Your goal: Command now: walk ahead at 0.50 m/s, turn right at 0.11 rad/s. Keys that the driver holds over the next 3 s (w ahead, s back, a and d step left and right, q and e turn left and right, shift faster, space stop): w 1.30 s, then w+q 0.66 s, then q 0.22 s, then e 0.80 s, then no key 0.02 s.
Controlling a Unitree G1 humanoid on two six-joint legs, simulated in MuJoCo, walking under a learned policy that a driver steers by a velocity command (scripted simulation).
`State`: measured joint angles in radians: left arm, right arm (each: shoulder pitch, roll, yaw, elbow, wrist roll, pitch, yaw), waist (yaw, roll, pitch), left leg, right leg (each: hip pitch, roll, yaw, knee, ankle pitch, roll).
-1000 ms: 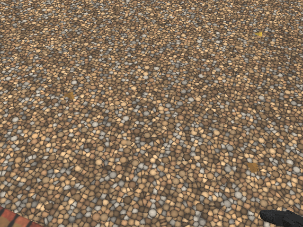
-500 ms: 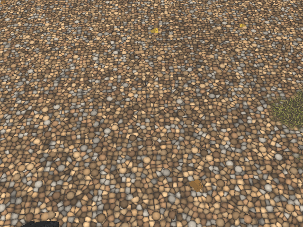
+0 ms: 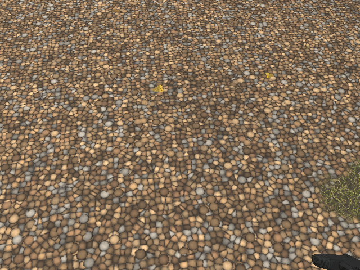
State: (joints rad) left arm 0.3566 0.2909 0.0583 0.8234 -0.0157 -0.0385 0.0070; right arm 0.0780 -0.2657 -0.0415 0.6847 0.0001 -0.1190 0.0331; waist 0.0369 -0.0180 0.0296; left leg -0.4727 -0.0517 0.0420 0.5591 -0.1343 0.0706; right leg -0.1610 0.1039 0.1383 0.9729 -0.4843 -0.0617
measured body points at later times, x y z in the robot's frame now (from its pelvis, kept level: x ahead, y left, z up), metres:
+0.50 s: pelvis +0.29 -0.04 +0.00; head +0.33 -0.05 +0.45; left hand +0.52 +0.19 -0.07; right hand +0.29 -0.33 -0.13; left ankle +0.12 +0.09 -0.68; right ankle +0.39 -0.14 -0.72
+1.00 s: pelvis +0.56 -0.01 +0.00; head +0.60 +0.00 +0.45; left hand +0.55 +0.28 -0.13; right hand +0.79 -0.24 -0.08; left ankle +0.67 +0.10 -0.72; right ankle +0.39 -0.14 -0.70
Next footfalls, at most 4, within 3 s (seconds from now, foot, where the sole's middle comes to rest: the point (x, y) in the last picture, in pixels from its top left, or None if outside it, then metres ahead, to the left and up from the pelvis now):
0.46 right None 0.43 -0.15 -0.76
0.96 left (169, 204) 0.71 0.10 -0.76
1.50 right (226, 147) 1.00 -0.14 -0.76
2.02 left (158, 112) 1.21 0.18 -0.76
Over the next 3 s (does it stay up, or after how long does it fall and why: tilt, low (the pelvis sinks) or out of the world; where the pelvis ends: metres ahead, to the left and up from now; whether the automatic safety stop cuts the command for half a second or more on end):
stays up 1.25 0.14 0.02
